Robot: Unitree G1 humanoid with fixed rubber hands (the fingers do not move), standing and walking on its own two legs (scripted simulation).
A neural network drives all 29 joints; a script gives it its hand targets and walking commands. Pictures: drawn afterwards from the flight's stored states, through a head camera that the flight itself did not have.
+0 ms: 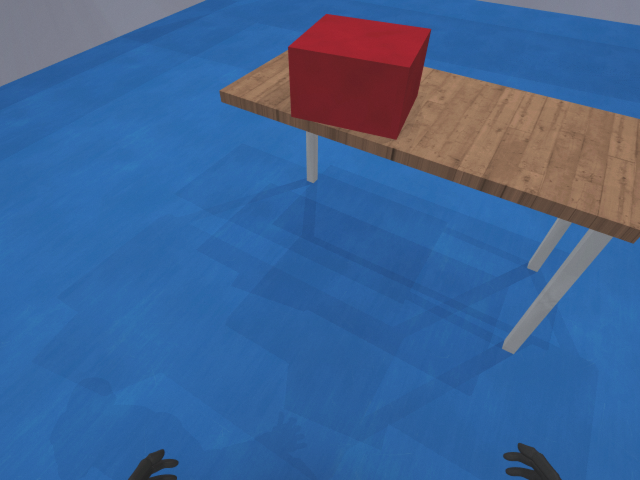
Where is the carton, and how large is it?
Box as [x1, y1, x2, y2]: [288, 14, 430, 139]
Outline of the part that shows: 324,15 288,46 291,116 396,139 417,94 430,29 330,14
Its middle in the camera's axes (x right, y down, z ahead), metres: +0.12 -0.48 +1.08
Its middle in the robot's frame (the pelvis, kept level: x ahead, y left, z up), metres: +1.13 -0.11 +0.00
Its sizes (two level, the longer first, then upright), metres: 0.311 0.269 0.192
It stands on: a table, 0.65 m high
